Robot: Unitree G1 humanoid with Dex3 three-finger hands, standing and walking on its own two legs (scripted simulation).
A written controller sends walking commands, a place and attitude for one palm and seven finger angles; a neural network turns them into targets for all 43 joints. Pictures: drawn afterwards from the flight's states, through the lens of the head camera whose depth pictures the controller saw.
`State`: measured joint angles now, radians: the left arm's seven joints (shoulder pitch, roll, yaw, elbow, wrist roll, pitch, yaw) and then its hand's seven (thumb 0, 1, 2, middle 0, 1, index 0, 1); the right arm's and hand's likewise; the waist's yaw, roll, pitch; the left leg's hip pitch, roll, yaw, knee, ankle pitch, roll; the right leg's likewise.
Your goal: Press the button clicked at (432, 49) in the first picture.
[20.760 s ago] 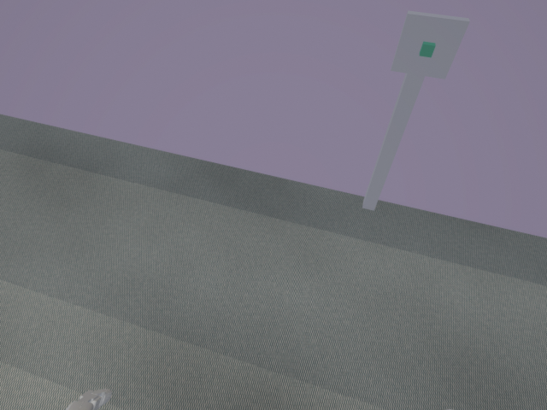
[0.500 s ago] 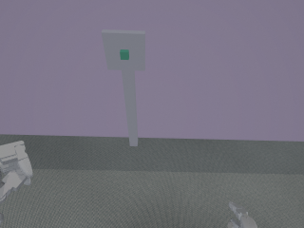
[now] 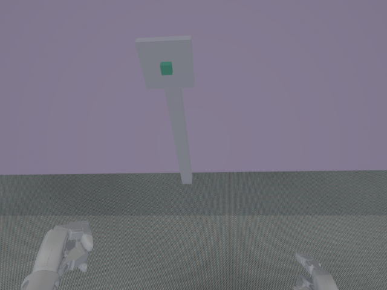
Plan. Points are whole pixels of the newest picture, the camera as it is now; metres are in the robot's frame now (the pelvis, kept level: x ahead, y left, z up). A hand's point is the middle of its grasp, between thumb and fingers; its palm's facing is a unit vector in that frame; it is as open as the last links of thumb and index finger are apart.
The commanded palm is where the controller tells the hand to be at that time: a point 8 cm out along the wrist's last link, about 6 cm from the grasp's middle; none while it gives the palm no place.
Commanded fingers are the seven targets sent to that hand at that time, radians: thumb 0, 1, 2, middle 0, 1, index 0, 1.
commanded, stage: let the arm hang, fingers relaxed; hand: left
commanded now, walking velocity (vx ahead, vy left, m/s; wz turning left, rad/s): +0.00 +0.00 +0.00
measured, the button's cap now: (166, 67) +0.78 +0.15 +0.05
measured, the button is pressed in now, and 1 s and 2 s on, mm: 0 0 0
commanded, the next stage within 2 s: stand and wait in 0.98 s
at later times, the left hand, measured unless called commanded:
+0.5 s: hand out of the picture -0.04 +0.19 -0.16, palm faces +0.02 -0.97 -0.24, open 5.9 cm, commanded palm none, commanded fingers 0.00 0.90 0.90 -0.20 -0.30 -0.20 -0.30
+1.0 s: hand out of the picture -0.01 +0.16 -0.16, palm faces +0.03 -0.98 -0.18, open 7.3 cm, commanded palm none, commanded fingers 0.00 0.90 0.90 -0.20 -0.30 -0.20 -0.30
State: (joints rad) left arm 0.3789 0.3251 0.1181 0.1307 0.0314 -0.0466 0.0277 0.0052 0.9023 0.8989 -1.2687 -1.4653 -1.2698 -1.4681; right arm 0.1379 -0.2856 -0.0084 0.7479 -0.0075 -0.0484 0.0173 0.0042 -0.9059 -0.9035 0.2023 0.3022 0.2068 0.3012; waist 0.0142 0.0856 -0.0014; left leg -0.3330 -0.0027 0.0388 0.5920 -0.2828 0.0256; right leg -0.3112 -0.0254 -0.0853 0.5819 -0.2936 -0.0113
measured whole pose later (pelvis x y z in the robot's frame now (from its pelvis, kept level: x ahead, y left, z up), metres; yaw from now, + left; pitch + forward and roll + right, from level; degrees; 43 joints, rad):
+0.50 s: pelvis -0.02 -0.01 +0.01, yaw +0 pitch -2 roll +0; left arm 0.31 0.19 0.00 1.12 0.01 0.02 0.02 0.01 0.91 0.90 -0.46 -0.61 -0.47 -0.60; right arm 0.30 -0.15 0.01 1.08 -0.02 0.04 -0.02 0.00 -0.91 -0.90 0.20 0.30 0.20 0.30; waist 0.00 0.03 0.06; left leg -0.22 0.00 0.03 0.44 -0.19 0.02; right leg -0.20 -0.01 -0.09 0.43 -0.20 -0.02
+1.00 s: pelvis -0.01 +0.00 +0.01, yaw +0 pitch -2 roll +0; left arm 0.27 0.13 0.01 1.15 0.01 -0.01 0.03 0.01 0.92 0.90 -0.20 -0.30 -0.20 -0.31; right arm 0.30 -0.11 0.00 1.13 -0.02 0.01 -0.03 0.00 -0.91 -0.90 0.20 0.30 0.20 0.30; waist 0.00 0.01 0.05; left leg -0.19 0.00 0.04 0.41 -0.19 0.02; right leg -0.18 -0.02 -0.08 0.41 -0.21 -0.02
